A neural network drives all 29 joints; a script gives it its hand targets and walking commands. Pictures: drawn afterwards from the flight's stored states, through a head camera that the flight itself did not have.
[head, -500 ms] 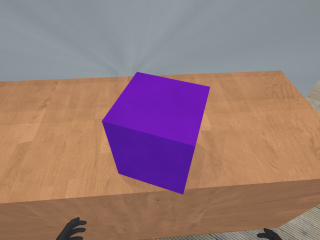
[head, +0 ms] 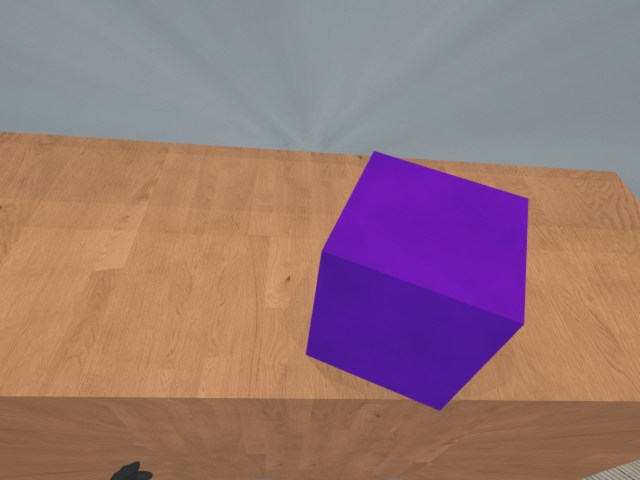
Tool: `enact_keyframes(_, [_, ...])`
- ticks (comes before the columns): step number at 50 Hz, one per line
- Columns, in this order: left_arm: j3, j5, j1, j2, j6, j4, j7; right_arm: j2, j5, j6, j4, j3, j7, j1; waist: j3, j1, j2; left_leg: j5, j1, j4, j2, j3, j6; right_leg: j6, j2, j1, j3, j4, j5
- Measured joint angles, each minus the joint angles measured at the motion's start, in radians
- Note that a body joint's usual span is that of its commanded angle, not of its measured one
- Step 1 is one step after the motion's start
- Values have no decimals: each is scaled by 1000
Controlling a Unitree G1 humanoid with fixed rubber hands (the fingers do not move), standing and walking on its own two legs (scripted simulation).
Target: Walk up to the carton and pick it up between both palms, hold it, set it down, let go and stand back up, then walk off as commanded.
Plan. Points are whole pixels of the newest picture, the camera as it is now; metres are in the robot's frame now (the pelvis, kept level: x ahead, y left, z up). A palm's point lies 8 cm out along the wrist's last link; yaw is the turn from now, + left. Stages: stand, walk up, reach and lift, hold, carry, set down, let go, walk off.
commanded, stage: walk up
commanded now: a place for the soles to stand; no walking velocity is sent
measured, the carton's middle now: (407, 283) +0.37 -0.10 +0.03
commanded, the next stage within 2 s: none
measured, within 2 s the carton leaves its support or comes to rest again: neither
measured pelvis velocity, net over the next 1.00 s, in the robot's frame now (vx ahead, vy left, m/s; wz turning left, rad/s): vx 0.00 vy -0.05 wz -0.01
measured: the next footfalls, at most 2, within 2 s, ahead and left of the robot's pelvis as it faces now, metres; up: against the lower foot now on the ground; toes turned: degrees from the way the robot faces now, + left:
right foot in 0.34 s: +0.06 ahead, -0.17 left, +0.00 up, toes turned -1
left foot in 0.60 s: +0.07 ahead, +0.06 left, +0.00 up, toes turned -1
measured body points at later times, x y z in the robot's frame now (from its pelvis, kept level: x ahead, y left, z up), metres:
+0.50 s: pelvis -0.01 -0.07 +0.00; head +0.01 -0.07 +0.45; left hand +0.09 +0.22 -0.10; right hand +0.07 -0.37 -0.10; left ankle +0.03 +0.05 -0.70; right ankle +0.02 -0.17 -0.71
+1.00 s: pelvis +0.00 -0.05 +0.00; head +0.02 -0.03 +0.45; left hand +0.14 +0.23 -0.11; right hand +0.12 -0.36 -0.08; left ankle +0.02 +0.06 -0.71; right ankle +0.02 -0.17 -0.71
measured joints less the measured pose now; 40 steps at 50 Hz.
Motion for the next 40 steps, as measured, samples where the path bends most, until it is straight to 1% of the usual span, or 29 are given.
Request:
enact_keyframes(5, [0,0,0,3,17,0,0,0,1,-4,0,0,-9,0,0,0,-12,5,0,0,-1,0,-4,0,1,0,0,-1,-15])
enact_keyframes(12, [0,0,0,12,24,10,-3,0,-4,-3,0,0,-8,-1,1,0,-25,10,-7,0,0,0,-24,0,-2,0,0,-32,-15])
enact_keyframes(14, [0,0,0,16,24,13,-5,0,-6,-1,0,0,-3,-3,1,0,-25,11,-15,0,0,0,-28,0,-5,0,1,-72,-46])
enact_keyframes(16, [0,0,1,17,18,18,-6,0,-5,5,0,0,2,-12,1,1,-25,12,-29,3,1,1,-33,0,-7,8,1,-156,-38])
enact_keyframes(17, [0,0,3,17,10,19,-6,0,-4,12,0,0,5,-21,3,1,-23,11,-40,10,3,1,-40,0,-4,15,1,-209,4])
enact_keyframes(18, [0,0,6,16,2,24,-7,0,-2,22,1,0,8,-37,15,0,-12,-2,-41,22,14,-2,-44,-1,7,16,-2,-215,43])
enact_keyframes(19, [0,0,12,16,-4,29,-7,0,0,29,0,0,11,-48,20,0,-4,-35,-41,35,23,-5,-44,-3,18,16,-3,-213,53])
enact_keyframes(22, [0,0,13,16,-13,33,-7,-1,6,31,0,0,13,-48,18,0,3,-94,-49,61,21,-6,-47,-16,16,16,-2,-219,45])
enact_keyframes(27, [0,0,1,16,-26,33,-7,-6,22,35,8,0,22,-45,18,0,40,-97,-23,54,42,-6,-47,-18,16,16,-2,-219,33])
enact_keyframes(29, [0,0,-6,16,-26,33,-8,-6,25,33,11,0,21,-45,17,-1,54,-94,8,23,45,-6,-47,-18,19,16,-3,-209,23])
enact_keyframes(30, [0,0,-12,16,-26,33,-8,-6,26,31,15,0,19,-45,18,0,58,-72,21,8,46,-6,-52,-18,19,16,-2,-199,16])
enact_keyframes(32, [0,0,-26,16,-26,33,-8,-6,26,29,26,0,15,-46,12,0,52,-53,22,7,39,-5,-78,-18,11,17,-1,-192,5])
enact_keyframes(33, [0,0,-33,16,-26,33,-8,-6,26,27,27,0,12,-48,10,0,47,-54,21,7,36,-6,-85,-18,8,17,-2,-192,4])
enact_keyframes(40, [0,0,-76,16,-26,33,-8,-6,37,19,27,0,2,-100,9,0,7,-57,17,7,38,-6,-89,-18,9,17,-2,-202,11])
